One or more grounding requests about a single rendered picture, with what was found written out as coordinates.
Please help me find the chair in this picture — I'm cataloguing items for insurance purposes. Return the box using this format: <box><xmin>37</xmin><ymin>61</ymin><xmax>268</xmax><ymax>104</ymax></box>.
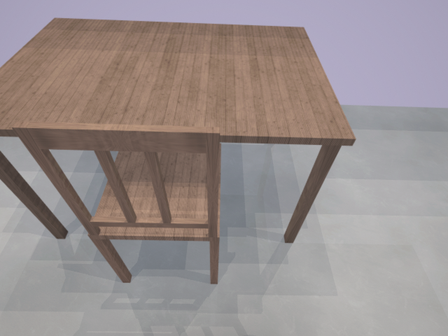
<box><xmin>12</xmin><ymin>121</ymin><xmax>221</xmax><ymax>284</ymax></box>

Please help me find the table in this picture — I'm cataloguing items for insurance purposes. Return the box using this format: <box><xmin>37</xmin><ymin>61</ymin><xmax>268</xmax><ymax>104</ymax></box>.
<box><xmin>0</xmin><ymin>17</ymin><xmax>356</xmax><ymax>243</ymax></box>

